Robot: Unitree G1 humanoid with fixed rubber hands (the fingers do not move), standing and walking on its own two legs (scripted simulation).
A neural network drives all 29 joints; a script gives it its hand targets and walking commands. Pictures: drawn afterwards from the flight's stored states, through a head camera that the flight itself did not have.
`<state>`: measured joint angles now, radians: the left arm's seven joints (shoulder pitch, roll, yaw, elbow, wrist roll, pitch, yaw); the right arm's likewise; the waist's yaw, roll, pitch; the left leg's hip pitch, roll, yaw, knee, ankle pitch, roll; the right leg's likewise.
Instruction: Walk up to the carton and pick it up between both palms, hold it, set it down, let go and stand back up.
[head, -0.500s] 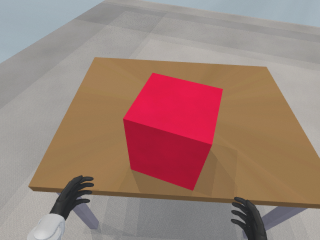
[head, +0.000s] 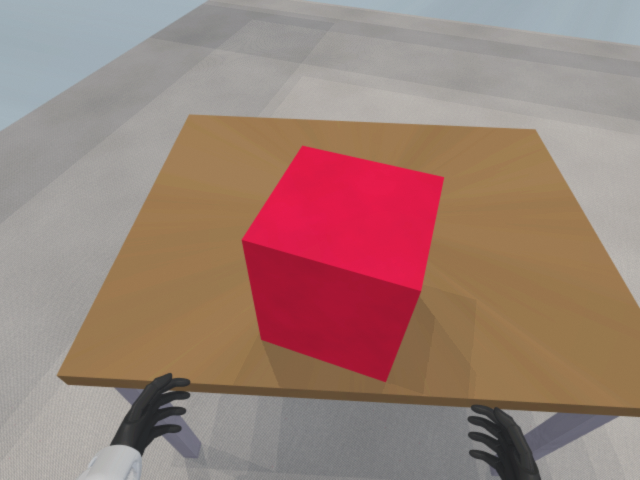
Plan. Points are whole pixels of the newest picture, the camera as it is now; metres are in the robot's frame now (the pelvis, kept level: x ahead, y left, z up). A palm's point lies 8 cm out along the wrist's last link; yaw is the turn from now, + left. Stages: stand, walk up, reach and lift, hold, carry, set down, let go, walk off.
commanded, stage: set down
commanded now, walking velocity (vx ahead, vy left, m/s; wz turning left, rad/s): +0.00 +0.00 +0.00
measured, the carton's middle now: (344, 265) +0.42 -0.02 +0.00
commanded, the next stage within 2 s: let go in 0.84 s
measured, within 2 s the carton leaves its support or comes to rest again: neither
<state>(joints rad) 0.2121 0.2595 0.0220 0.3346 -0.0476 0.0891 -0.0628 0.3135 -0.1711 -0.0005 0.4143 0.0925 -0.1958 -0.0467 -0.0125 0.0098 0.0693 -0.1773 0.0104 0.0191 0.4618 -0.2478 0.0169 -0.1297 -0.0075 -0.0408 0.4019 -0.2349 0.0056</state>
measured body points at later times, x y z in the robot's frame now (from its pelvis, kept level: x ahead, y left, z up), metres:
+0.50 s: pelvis +0.00 +0.00 +0.00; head +0.02 +0.00 +0.45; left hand +0.19 +0.23 -0.07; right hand +0.17 -0.24 -0.07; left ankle +0.00 +0.11 -0.74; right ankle -0.01 -0.13 -0.74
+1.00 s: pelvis +0.00 +0.00 +0.00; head +0.02 +0.00 +0.45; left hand +0.18 +0.23 -0.07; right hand +0.17 -0.24 -0.07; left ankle +0.00 +0.11 -0.74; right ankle -0.01 -0.13 -0.74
